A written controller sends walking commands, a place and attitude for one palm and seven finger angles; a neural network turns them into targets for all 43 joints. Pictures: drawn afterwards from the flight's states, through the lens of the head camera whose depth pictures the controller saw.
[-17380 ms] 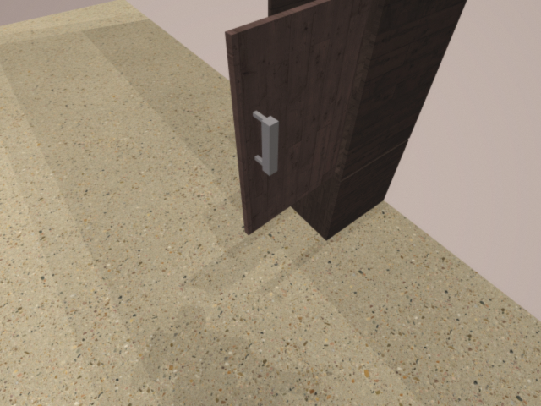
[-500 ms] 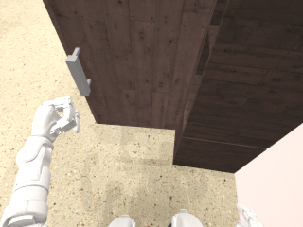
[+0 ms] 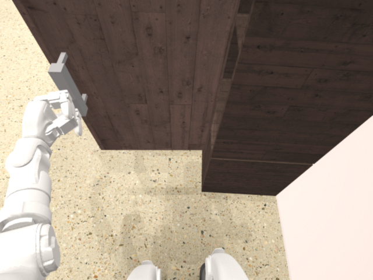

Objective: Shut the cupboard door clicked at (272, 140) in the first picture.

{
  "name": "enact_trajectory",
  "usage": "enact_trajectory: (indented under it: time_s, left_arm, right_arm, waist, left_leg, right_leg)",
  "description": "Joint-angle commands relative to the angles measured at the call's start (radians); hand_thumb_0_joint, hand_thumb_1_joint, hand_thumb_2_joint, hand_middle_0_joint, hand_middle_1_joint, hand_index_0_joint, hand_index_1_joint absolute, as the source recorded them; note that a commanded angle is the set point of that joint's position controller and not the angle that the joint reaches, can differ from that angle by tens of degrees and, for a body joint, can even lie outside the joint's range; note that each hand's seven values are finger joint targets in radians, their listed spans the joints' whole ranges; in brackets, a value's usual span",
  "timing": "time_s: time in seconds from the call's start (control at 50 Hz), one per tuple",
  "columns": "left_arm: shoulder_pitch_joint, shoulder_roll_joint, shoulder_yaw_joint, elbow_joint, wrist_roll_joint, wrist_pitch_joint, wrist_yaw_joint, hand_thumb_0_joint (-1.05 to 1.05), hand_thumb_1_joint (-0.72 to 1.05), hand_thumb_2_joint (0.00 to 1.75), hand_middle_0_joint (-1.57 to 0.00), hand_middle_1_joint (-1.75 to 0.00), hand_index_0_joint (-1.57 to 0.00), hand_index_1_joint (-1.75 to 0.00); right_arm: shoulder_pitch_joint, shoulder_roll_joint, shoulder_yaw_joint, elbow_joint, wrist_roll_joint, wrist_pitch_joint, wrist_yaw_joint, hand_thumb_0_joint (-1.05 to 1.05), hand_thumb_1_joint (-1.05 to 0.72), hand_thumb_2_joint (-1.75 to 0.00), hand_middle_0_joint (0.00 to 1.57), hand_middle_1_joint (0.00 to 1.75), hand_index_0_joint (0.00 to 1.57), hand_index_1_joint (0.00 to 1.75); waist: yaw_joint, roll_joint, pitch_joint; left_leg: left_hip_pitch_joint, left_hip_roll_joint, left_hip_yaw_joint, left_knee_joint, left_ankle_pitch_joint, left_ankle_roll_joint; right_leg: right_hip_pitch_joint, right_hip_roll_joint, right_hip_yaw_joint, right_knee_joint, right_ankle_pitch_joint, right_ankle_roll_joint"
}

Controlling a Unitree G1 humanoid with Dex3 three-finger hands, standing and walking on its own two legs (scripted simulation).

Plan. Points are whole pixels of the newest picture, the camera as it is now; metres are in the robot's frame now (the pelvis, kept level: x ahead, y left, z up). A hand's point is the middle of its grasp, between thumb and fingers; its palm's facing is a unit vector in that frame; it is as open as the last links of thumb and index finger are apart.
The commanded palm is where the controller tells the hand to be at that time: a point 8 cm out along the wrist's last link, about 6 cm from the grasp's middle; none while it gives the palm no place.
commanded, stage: bring the fist close to the handle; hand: left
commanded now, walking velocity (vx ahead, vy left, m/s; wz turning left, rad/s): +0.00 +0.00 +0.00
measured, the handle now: (72, 85) +0.53 +0.25 +0.07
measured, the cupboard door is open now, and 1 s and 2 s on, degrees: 94 83 72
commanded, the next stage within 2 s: push the door shut along its arc in 0.18 s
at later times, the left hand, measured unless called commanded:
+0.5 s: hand (77, 114) +0.44 +0.22 +0.08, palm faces -0.06 -1.00 -0.03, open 3.1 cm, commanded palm +0.43 +0.27 +0.07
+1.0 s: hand (87, 89) +0.51 +0.22 +0.08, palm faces -0.18 -0.98 -0.01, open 3.2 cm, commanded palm +0.51 +0.26 +0.07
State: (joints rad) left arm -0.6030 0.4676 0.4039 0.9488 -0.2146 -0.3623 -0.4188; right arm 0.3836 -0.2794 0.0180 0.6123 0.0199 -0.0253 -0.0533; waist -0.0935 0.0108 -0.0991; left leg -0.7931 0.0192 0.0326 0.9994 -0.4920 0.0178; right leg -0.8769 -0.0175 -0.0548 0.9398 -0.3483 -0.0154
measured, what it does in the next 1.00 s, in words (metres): stands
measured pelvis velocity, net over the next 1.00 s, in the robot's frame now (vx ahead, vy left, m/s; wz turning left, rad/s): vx -0.01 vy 0.00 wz -0.01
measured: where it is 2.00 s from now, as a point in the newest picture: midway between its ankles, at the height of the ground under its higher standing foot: outside the picture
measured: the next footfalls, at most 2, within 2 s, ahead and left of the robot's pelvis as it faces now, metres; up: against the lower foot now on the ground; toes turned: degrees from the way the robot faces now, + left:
none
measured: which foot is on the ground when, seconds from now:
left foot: down 0.00-1.00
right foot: down 0.00-1.00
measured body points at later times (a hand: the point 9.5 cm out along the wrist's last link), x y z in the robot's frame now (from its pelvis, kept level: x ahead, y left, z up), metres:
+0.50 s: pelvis +0.00 +0.00 +0.00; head +0.10 +0.01 +0.44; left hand +0.44 +0.28 +0.08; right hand +0.08 -0.27 -0.11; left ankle -0.01 +0.11 -0.68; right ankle +0.06 -0.11 -0.68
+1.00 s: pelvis -0.01 +0.00 -0.02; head +0.14 +0.03 +0.41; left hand +0.52 +0.27 +0.08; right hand -0.01 -0.27 -0.12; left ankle -0.01 +0.11 -0.68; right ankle +0.06 -0.11 -0.68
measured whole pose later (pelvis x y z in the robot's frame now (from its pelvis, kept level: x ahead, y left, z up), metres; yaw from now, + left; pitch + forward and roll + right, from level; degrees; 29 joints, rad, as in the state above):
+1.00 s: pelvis -0.01 +0.00 -0.02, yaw +0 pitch +23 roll -3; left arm -1.00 0.69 0.39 1.21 -0.14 -0.30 -0.54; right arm 0.41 -0.30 0.05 0.63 0.01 0.01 -0.06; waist -0.20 0.01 -0.08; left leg -0.99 0.04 0.00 1.10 -0.52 0.02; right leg -1.04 0.00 -0.08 0.99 -0.35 -0.01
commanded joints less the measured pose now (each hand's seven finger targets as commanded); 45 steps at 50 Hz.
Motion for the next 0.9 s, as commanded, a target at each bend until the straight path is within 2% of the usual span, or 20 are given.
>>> enact_trajectory:
  time_s: [0.0, 0.06, 0.1, 0.16, 0.26, 0.3, 0.36, 0.42, 0.46, 0.5, 0.54, 0.6, 0.62, 0.66, 0.68, 0.72, 0.74, 0.76, 0.8, 0.88]
  left_arm:
    - [-0.380, 0.290, 0.081, -0.222, -0.033, -0.074, 0.013, 0.00, 0.90, 0.90, -1.30, -1.50, -1.30, -1.50]
    - [-0.418, 0.272, 0.058, -0.251, -0.020, -0.103, 0.027, 0.00, 0.90, 0.90, -1.30, -1.50, -1.30, -1.50]
    - [-0.402, 0.293, 0.070, -0.265, -0.012, -0.118, 0.034, 0.00, 0.90, 0.90, -1.30, -1.50, -1.30, -1.50]
    - [-0.368, 0.233, 0.019, -0.211, -0.009, -0.104, 0.025, 0.00, 0.90, 0.90, -1.30, -1.50, -1.30, -1.50]
    - [-0.340, 0.239, 0.034, -0.169, -0.024, -0.064, 0.012, 0.00, 0.90, 0.90, -1.30, -1.50, -1.30, -1.50]
    - [-0.380, 0.261, 0.038, -0.173, -0.022, -0.070, 0.009, 0.00, 0.90, 0.90, -1.30, -1.50, -1.30, -1.50]
    - [-0.506, 0.255, 0.002, -0.182, -0.003, -0.095, 0.004, 0.00, 0.90, 0.90, -1.30, -1.50, -1.30, -1.50]
    - [-0.584, 0.280, -0.003, -0.150, 0.007, -0.108, -0.003, 0.00, 0.90, 0.90, -1.30, -1.50, -1.30, -1.50]
    - [-0.619, 0.258, -0.031, -0.103, 0.011, -0.098, -0.014, 0.00, 0.90, 0.90, -1.30, -1.50, -1.30, -1.50]
    - [-0.628, 0.321, 0.010, -0.044, 0.013, -0.080, -0.026, 0.00, 0.90, 0.90, -1.30, -1.50, -1.30, -1.50]
    - [-0.662, 0.361, 0.022, -0.013, 0.025, -0.060, -0.039, 0.00, 0.90, 0.90, -1.30, -1.50, -1.30, -1.50]
    - [-0.691, 0.349, 0.003, 0.019, 0.028, -0.042, -0.062, 0.00, 0.90, 0.90, -1.30, -1.50, -1.30, -1.50]
    - [-0.707, 0.393, 0.027, 0.010, 0.031, -0.040, -0.068, 0.00, 0.90, 0.90, -1.30, -1.50, -1.30, -1.50]
    - [-0.713, 0.393, 0.017, 0.037, 0.034, -0.025, -0.084, 0.00, 0.90, 0.90, -1.30, -1.50, -1.30, -1.50]
    - [-0.721, 0.423, 0.036, 0.045, 0.037, -0.020, -0.091, 0.00, 0.90, 0.90, -1.30, -1.50, -1.30, -1.50]
    - [-0.749, 0.426, 0.022, 0.048, 0.037, -0.017, -0.109, 0.00, 0.90, 0.90, -1.30, -1.50, -1.30, -1.50]
    - [-0.758, 0.397, -0.003, 0.055, 0.041, -0.010, -0.117, 0.00, 0.90, 0.90, -1.30, -1.50, -1.30, -1.50]
    - [-0.765, 0.422, 0.012, 0.051, 0.046, -0.009, -0.118, 0.00, 0.90, 0.90, -1.30, -1.50, -1.30, -1.50]
    - [-0.800, 0.389, -0.014, 0.046, 0.043, -0.008, -0.123, 0.00, 0.90, 0.90, -1.30, -1.50, -1.30, -1.50]
    - [-0.843, 0.448, 0.013, 0.045, 0.052, 0.003, -0.131, 0.00, 0.90, 0.90, -1.30, -1.50, -1.30, -1.50]
  right_arm:
    - [0.057, -0.160, -0.057, -0.112, 0.004, -0.030, -0.016, 0.00, -0.90, -0.90, 0.20, 0.30, 0.20, 0.30]
    - [0.056, -0.152, -0.058, -0.104, 0.001, -0.030, -0.016, 0.00, -0.90, -0.90, 0.20, 0.30, 0.20, 0.30]
    - [0.060, -0.154, -0.058, -0.104, -0.003, -0.030, -0.015, 0.00, -0.90, -0.90, 0.20, 0.30, 0.20, 0.30]
    - [0.057, -0.152, -0.057, -0.096, -0.001, -0.026, -0.012, 0.00, -0.90, -0.90, 0.20, 0.30, 0.20, 0.30]
    - [0.051, -0.159, -0.057, -0.108, 0.006, -0.018, -0.012, 0.00, -0.90, -0.90, 0.20, 0.30, 0.20, 0.30]
    - [0.052, -0.161, -0.054, -0.107, 0.006, -0.016, -0.016, 0.00, -0.90, -0.90, 0.20, 0.30, 0.20, 0.30]
    - [0.050, -0.158, -0.051, -0.093, 0.003, -0.020, -0.018, 0.00, -0.90, -0.90, 0.20, 0.30, 0.20, 0.30]
    - [0.052, -0.163, -0.048, -0.078, 0.002, -0.021, -0.023, 0.00, -0.90, -0.90, 0.20, 0.30, 0.20, 0.30]
    - [0.054, -0.165, -0.042, -0.068, 0.003, -0.024, -0.023, 0.00, -0.90, -0.90, 0.20, 0.30, 0.20, 0.30]
    - [0.065, -0.175, -0.039, -0.063, 0.002, -0.023, -0.025, 0.00, -0.90, -0.90, 0.20, 0.30, 0.20, 0.30]
    - [0.073, -0.181, -0.035, -0.061, 0.004, -0.021, -0.027, 0.00, -0.90, -0.90, 0.20, 0.30, 0.20, 0.30]
    - [0.092, -0.178, -0.033, -0.063, 0.001, -0.021, -0.025, 0.00, -0.90, -0.90, 0.20, 0.30, 0.20, 0.30]
    - [0.100, -0.185, -0.034, -0.058, -0.001, -0.018, -0.024, 0.00, -0.90, -0.90, 0.20, 0.30, 0.20, 0.30]
    - [0.108, -0.188, -0.032, -0.061, 0.001, -0.013, -0.022, 0.00, -0.90, -0.90, 0.20, 0.30, 0.20, 0.30]
    - [0.116, -0.191, -0.033, -0.060, 0.000, -0.012, -0.024, 0.00, -0.90, -0.90, 0.20, 0.30, 0.20, 0.30]
    - [0.123, -0.193, -0.030, -0.062, 0.001, -0.008, -0.024, 0.00, -0.90, -0.90, 0.20, 0.30, 0.20, 0.30]
    - [0.128, -0.191, -0.031, -0.058, 0.000, -0.008, -0.022, 0.00, -0.90, -0.90, 0.20, 0.30, 0.20, 0.30]
    - [0.140, -0.196, -0.031, -0.056, -0.003, -0.005, -0.022, 0.00, -0.90, -0.90, 0.20, 0.30, 0.20, 0.30]
    - [0.150, -0.195, -0.034, -0.054, -0.004, -0.003, -0.020, 0.00, -0.90, -0.90, 0.20, 0.30, 0.20, 0.30]
    - [0.167, -0.203, -0.032, -0.045, -0.007, 0.004, -0.019, 0.00, -0.90, -0.90, 0.20, 0.30, 0.20, 0.30]
  waist:
    - [0.016, 0.030, -0.383]
    - [0.009, 0.076, -0.403]
    - [0.016, 0.115, -0.420]
    - [0.005, 0.087, -0.389]
    - [0.014, 0.057, -0.365]
    - [0.002, 0.032, -0.358]
    - [-0.023, 0.081, -0.352]
    - [-0.046, 0.078, -0.363]
    - [-0.059, 0.086, -0.352]
    - [-0.057, 0.096, -0.367]
    - [-0.065, 0.066, -0.400]
    - [-0.078, 0.094, -0.425]
    - [-0.074, 0.100, -0.456]
    - [-0.086, 0.085, -0.451]
    - [-0.088, 0.071, -0.459]
    - [-0.093, 0.097, -0.466]
    - [-0.103, 0.113, -0.464]
    - [-0.099, 0.118, -0.474]
    - [-0.113, 0.162, -0.484]
    - [-0.121, 0.148, -0.499]
  left_leg:
    - [0.062, -0.017, -0.044, -0.162, 0.270, 0.005]
    - [0.095, -0.018, -0.046, -0.163, 0.271, 0.004]
    - [0.122, -0.018, -0.051, -0.162, 0.298, 0.001]
    - [0.119, -0.013, -0.052, -0.169, 0.286, -0.002]
    - [0.096, -0.016, -0.046, -0.178, 0.263, 0.000]
    - [0.086, -0.016, -0.049, -0.171, 0.266, 0.005]
    - [0.109, -0.012, -0.058, -0.156, 0.270, 0.002]
    - [0.105, -0.010, -0.069, -0.138, 0.251, 0.004]
    - [0.097, -0.011, -0.074, -0.133, 0.236, 0.003]
    - [0.072, -0.014, -0.072, -0.118, 0.229, 0.005]
    - [0.040, -0.012, -0.074, -0.103, 0.243, 0.009]
    - [0.039, -0.013, -0.070, -0.081, 0.284, 0.010]
    - [0.039, -0.009, -0.072, -0.074, 0.298, 0.009]
    - [0.008, -0.010, -0.065, -0.065, 0.282, 0.013]
    - [-0.007, -0.008, -0.063, -0.059, 0.281, 0.015]
    - [0.001, -0.007, -0.068, -0.056, 0.289, 0.014]
    - [0.014, -0.007, -0.066, -0.052, 0.293, 0.015]
    - [0.024, -0.004, -0.075, -0.053, 0.304, 0.013]
    - [0.071, -0.004, -0.081, -0.046, 0.329, 0.011]
    - [0.048, 0.001, -0.080, -0.041, 0.306, 0.016]
  right_leg:
    - [0.370, 0.025, 0.050, -0.096, 0.207, -0.008]
    - [0.356, 0.025, 0.054, -0.096, 0.203, -0.008]
    - [0.354, 0.029, 0.049, -0.088, 0.213, -0.014]
    - [0.337, 0.028, 0.042, -0.097, 0.206, -0.011]
    - [0.350, 0.024, 0.044, -0.110, 0.199, -0.011]
    - [0.354, 0.025, 0.044, -0.105, 0.209, -0.011]
    - [0.302, 0.023, 0.047, -0.095, 0.203, -0.011]
    - [0.271, 0.024, 0.050, -0.085, 0.181, -0.011]
    - [0.242, 0.023, 0.048, -0.084, 0.161, -0.012]
    - [0.245, 0.025, 0.050, -0.075, 0.153, -0.015]
    - [0.259, 0.023, 0.056, -0.062, 0.177, -0.011]
    - [0.247, 0.025, 0.054, -0.049, 0.214, -0.010]
    - [0.254, 0.025, 0.057, -0.043, 0.225, -0.009]
    - [0.255, 0.025, 0.061, -0.048, 0.222, -0.006]
    - [0.267, 0.027, 0.065, -0.046, 0.227, -0.005]
    - [0.251, 0.029, 0.060, -0.040, 0.229, -0.008]
    - [0.228, 0.031, 0.059, -0.043, 0.225, -0.007]
    - [0.217, 0.032, 0.052, -0.038, 0.219, -0.009]
    - [0.167, 0.038, 0.043, -0.034, 0.210, -0.013]
    - [0.180, 0.040, 0.048, -0.044, 0.193, -0.009]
